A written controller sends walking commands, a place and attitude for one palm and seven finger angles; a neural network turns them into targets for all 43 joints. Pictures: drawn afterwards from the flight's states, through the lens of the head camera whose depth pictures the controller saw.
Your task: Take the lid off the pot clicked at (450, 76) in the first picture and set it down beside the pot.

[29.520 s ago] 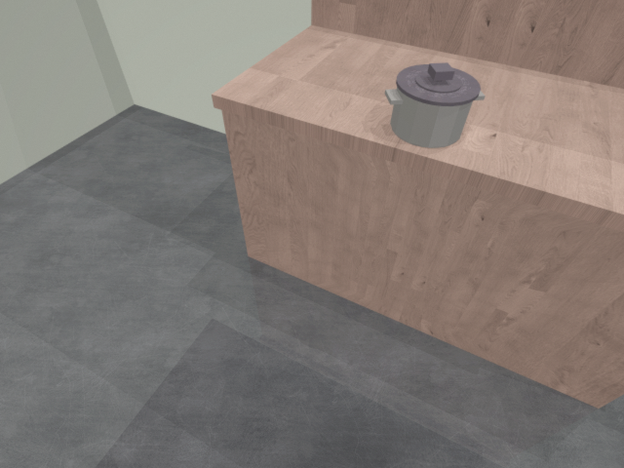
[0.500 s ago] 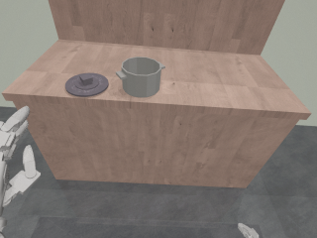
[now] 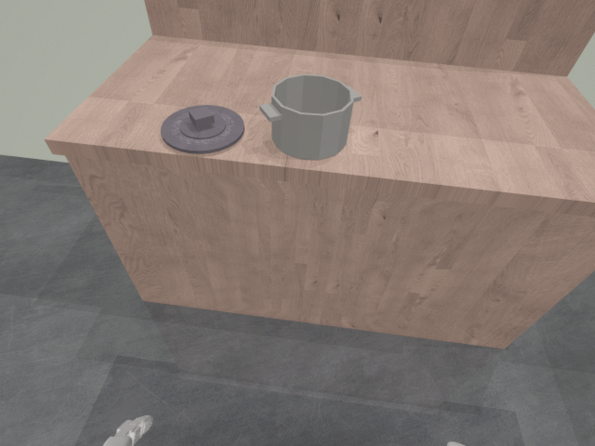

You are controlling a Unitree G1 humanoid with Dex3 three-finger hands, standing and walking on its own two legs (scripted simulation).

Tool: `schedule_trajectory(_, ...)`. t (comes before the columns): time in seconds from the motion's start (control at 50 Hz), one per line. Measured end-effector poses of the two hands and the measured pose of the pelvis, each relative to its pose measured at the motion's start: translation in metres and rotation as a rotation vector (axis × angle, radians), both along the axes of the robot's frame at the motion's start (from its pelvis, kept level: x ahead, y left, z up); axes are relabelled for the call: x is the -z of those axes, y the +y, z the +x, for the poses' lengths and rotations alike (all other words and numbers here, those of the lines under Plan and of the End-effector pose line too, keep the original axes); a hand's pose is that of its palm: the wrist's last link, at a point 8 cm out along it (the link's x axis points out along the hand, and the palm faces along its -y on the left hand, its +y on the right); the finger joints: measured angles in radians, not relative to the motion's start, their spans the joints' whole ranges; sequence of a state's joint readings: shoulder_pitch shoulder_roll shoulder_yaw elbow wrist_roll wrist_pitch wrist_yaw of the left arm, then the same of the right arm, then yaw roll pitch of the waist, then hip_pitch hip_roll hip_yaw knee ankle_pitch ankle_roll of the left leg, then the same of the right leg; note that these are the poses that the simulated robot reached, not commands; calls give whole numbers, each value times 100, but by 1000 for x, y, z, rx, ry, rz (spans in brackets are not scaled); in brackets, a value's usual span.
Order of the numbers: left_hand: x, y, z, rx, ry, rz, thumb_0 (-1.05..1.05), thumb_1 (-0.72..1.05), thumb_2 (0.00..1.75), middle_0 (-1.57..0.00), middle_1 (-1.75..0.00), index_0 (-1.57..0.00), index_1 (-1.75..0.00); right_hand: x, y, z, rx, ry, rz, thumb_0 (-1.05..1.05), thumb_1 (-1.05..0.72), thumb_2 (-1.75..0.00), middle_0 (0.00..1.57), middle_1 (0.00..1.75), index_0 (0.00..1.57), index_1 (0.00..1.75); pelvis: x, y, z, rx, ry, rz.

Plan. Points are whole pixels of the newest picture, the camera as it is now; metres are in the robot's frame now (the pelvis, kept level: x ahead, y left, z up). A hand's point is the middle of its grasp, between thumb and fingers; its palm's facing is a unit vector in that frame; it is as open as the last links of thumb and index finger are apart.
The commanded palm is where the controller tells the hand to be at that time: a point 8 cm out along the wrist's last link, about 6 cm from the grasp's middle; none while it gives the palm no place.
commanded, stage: stop stepping back and stand still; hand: left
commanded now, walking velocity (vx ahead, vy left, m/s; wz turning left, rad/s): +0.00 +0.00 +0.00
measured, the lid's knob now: (201, 116) +0.76 +0.23 +0.03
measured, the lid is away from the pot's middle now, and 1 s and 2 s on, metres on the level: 0.24 0.24 0.24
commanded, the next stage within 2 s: let the arm hang, fingers relaxed in 0.62 s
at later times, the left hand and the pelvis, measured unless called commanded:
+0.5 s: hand out of the picture +0.05 +0.18 -0.16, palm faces +0.00 -0.98 -0.18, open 7.3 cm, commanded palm none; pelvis +0.04 +0.01 +0.02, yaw -1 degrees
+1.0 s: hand out of the picture +0.09 +0.19 -0.16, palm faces -0.02 -0.98 -0.20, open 7.3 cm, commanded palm none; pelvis +0.04 +0.02 +0.02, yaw -3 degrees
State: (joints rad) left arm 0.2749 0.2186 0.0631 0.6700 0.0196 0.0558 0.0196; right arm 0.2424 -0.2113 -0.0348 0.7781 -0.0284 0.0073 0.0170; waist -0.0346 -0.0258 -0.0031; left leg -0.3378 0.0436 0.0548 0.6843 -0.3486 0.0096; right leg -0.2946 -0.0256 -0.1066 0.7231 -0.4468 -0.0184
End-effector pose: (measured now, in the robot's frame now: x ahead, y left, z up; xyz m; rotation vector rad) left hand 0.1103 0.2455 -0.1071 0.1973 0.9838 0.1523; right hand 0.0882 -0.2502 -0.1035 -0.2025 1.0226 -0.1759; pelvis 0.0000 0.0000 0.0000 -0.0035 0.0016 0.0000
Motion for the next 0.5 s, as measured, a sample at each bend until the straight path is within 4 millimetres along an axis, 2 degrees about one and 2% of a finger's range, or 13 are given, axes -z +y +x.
schedule_trajectory(0.04, 28, -18, -35, 17, 189, -65, 1, 91, 90, -19, -30, -20, -30, 1, 1, -13, 25, 48, -13, 0, -91, -89, 20, 30, 20, 30, -1, -2, 1, 17, 0, 19)
schedule_trajectory(0.08, 37, -20, -63, -24, 303, -75, 1, 95, 90, -20, -30, -20, -30, 3, 2, -30, 43, 115, -15, 0, -91, -89, 20, 30, 20, 30, -4, -5, 2, 15, 0, 23)
schedule_trajectory(0.16, 36, -20, -104, -63, 410, -69, 0, 97, 90, -20, -30, -21, -30, 14, 2, -60, 71, 277, 10, 0, -91, -89, 20, 30, 20, 30, -6, -10, 8, 2, -6, 14)
schedule_trajectory(0.24, 26, -20, -126, -96, 490, -62, 1, 95, 90, -20, -30, -21, -30, 16, 10, -77, 102, 386, 34, 0, -91, -89, 20, 30, 20, 30, -13, -6, 18, -11, 2, -18)
schedule_trajectory(0.28, 23, -20, -129, -101, 520, -64, 1, 94, 90, -20, -30, -21, -30, 14, 17, -80, 117, 410, 44, 0, -91, -89, 20, 30, 20, 30, -16, -3, 22, -6, 9, -16)
schedule_trajectory(0.34, 21, -20, -122, -94, 534, -71, 1, 92, 90, -20, -30, -20, -30, 13, 31, -82, 131, 420, 63, 0, -91, -89, 20, 30, 20, 30, -19, 2, 27, 10, 17, -12)
schedule_trajectory(0.4, 21, -20, -105, -79, 512, -75, 1, 91, 90, -20, -30, -20, -30, 15, 44, -80, 142, 418, 83, 0, -91, -89, 20, 30, 20, 30, -20, 6, 31, 18, 17, -9)
schedule_trajectory(0.5, 23, -17, -67, -53, 439, -59, 1, 92, 90, -20, -30, -20, -30, 18, 52, -78, 161, 419, 89, 1, -93, -89, 20, 30, 20, 30, -21, 11, 36, 25, 8, -5)
